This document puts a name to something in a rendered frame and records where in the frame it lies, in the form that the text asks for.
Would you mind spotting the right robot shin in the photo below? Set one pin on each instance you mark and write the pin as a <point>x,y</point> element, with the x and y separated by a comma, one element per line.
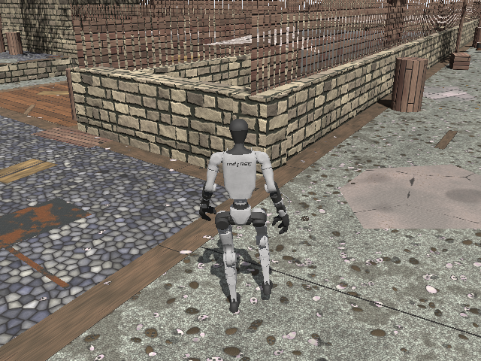
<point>264,257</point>

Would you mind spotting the robot left upper arm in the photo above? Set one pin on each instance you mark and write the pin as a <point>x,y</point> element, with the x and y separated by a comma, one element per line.
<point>212,170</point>

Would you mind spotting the robot right thigh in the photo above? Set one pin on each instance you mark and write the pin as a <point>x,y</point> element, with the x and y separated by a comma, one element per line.
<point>259,220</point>

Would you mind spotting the left robot forearm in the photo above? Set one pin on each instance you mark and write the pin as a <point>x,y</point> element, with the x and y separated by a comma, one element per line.
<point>205,198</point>

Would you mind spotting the robot right hand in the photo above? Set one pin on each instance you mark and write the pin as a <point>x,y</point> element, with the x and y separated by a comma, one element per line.
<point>284,224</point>

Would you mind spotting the robot left hand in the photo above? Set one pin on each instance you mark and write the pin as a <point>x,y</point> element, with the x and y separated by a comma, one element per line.
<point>208,210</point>

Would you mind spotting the robot right upper arm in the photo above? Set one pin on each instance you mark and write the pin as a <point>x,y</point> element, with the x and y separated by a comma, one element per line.
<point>267,171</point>

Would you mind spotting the right robot forearm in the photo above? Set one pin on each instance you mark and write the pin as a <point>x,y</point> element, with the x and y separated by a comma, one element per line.
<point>278,202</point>

